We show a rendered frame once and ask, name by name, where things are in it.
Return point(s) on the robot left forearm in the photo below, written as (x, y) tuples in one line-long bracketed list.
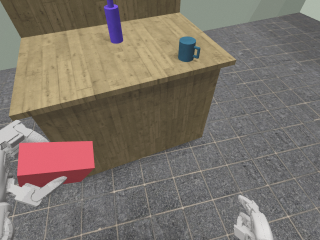
[(7, 227)]

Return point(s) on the robot right hand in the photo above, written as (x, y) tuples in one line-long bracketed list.
[(255, 227)]

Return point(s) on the sponge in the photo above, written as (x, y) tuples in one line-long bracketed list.
[(42, 162)]

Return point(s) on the robot left hand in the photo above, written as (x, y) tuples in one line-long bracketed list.
[(10, 138)]

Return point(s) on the table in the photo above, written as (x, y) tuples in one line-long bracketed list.
[(131, 99)]

